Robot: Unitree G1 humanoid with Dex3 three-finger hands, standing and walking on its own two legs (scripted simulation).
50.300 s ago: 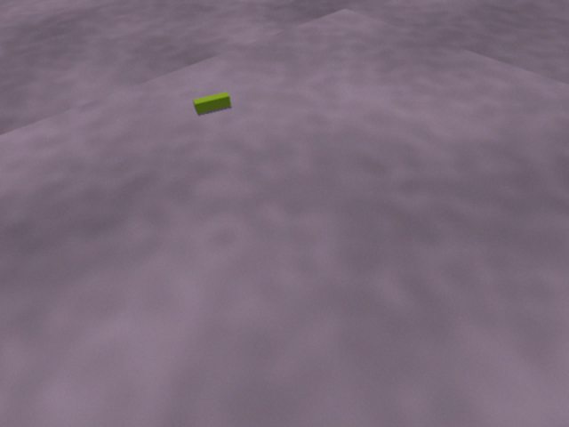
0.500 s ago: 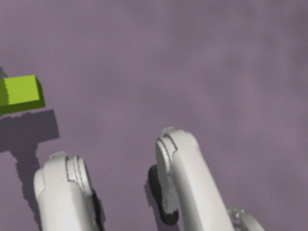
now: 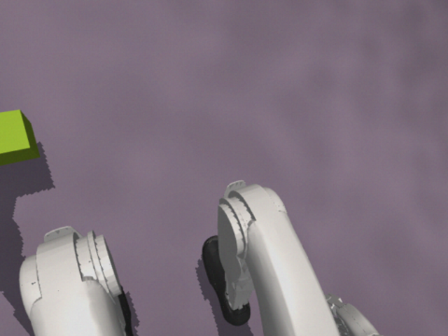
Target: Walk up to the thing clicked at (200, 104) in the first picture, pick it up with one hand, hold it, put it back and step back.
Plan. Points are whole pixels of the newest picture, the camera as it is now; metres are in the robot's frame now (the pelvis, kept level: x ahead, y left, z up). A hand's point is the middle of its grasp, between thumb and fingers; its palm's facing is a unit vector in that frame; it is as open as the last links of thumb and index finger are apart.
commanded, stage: rest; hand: left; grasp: from above
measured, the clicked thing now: out of the picture +0.46 +0.35 -0.23
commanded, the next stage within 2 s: open in 0.98 s
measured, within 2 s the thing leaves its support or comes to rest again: rests again in 0.72 s
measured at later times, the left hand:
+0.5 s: hand out of the picture +0.45 +0.34 -0.23, palm faces -0.46 -0.13 -0.88, open 9.9 cm
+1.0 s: hand out of the picture +0.45 +0.34 -0.25, palm faces -0.46 -0.13 -0.88, open 9.9 cm
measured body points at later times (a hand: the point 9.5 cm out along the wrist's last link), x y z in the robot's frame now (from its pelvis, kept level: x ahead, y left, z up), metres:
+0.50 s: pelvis +0.00 +0.00 -0.01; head +0.27 +0.11 +0.33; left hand +0.47 +0.34 -0.18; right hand +0.06 -0.27 -0.08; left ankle +0.06 +0.13 -0.28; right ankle +0.10 -0.12 -0.28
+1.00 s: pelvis +0.00 +0.00 -0.01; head +0.28 +0.13 +0.32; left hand +0.47 +0.34 -0.20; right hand +0.06 -0.26 -0.07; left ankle +0.06 +0.13 -0.28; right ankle +0.10 -0.12 -0.28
